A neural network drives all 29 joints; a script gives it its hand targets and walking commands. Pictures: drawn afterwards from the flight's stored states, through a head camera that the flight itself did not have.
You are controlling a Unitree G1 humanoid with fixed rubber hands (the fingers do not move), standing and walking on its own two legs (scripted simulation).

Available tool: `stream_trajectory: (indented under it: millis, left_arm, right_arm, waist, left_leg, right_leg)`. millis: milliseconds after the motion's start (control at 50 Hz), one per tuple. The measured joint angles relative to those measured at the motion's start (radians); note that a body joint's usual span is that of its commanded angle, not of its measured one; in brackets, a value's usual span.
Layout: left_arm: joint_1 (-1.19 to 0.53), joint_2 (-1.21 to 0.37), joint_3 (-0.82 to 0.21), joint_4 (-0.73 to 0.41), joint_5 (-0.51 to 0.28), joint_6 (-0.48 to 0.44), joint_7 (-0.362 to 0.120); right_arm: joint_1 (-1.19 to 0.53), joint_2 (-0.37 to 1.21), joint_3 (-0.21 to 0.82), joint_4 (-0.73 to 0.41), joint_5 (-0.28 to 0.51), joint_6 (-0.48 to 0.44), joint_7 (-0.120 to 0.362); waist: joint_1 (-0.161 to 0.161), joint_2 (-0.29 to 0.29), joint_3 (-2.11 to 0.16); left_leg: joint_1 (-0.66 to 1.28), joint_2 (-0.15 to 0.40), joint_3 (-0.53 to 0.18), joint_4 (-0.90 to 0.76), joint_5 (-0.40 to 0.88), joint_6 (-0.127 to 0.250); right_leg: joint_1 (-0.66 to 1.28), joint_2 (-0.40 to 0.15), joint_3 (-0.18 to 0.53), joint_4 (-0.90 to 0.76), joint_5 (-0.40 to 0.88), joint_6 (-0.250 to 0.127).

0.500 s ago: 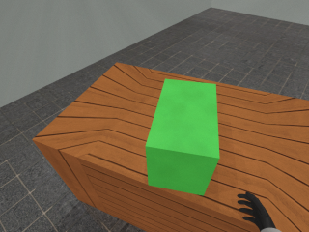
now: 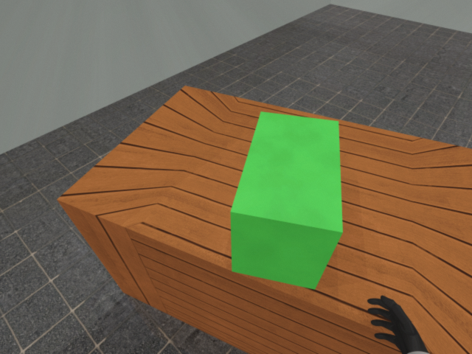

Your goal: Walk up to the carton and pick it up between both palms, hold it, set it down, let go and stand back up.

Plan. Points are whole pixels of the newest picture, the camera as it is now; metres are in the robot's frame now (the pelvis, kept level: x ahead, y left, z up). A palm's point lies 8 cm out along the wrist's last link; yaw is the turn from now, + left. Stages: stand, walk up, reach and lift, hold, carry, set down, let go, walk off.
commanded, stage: stand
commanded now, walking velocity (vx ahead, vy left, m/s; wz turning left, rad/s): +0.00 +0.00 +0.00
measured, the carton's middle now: (286, 195) +0.46 -0.07 -0.02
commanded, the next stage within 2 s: none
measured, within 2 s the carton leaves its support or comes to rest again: neither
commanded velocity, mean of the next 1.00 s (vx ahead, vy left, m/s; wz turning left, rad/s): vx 0.00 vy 0.00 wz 0.00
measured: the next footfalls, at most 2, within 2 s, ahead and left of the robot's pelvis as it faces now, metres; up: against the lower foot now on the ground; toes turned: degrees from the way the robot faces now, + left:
none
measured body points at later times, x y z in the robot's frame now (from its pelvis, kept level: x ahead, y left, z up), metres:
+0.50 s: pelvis +0.00 -0.01 +0.00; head -0.01 +0.01 +0.45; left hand +0.08 +0.25 -0.13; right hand +0.17 -0.25 -0.05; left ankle +0.04 +0.10 -0.73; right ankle +0.01 -0.14 -0.73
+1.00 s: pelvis -0.01 -0.02 +0.00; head -0.01 +0.00 +0.45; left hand +0.08 +0.25 -0.12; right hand +0.17 -0.26 -0.05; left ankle +0.04 +0.10 -0.73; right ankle +0.01 -0.14 -0.73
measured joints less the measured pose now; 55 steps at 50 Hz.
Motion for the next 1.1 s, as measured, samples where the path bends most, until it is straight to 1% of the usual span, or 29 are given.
stream_trajectory:
  millis: [740,920,1000,1100]
  left_arm:
    - [-0.033,0.022,-0.004,-0.029,-0.004,0.016,-0.005]
    - [-0.038,0.025,-0.004,-0.033,-0.004,0.019,-0.008]
    - [-0.038,0.028,-0.005,-0.030,-0.007,0.018,-0.007]
    - [-0.039,0.036,-0.005,-0.032,-0.006,0.020,-0.006]
  right_arm:
    - [0.032,-0.007,0.020,-0.075,0.001,0.014,0.008]
    - [0.033,-0.008,0.025,-0.079,0.003,0.017,0.009]
    - [0.031,-0.006,0.026,-0.081,0.004,0.017,0.009]
    - [0.031,-0.004,0.028,-0.078,0.001,0.019,0.011]
  waist:
    - [-0.006,-0.004,0.038]
    - [-0.001,-0.002,0.041]
    - [-0.005,0.000,0.040]
    - [-0.004,-0.003,0.039]
  left_leg:
    - [-0.015,0.002,-0.033,0.034,-0.009,-0.019]
    - [-0.009,0.005,-0.035,0.033,-0.007,-0.024]
    - [-0.011,0.006,-0.038,0.035,-0.007,-0.026]
    - [-0.006,0.008,-0.039,0.040,-0.010,-0.029]
  right_leg:
    - [-0.005,0.003,-0.027,0.041,-0.026,-0.015]
    - [-0.001,0.007,-0.027,0.044,-0.028,-0.020]
    - [-0.001,0.008,-0.029,0.047,-0.029,-0.021]
    - [0.002,0.009,-0.029,0.054,-0.033,-0.024]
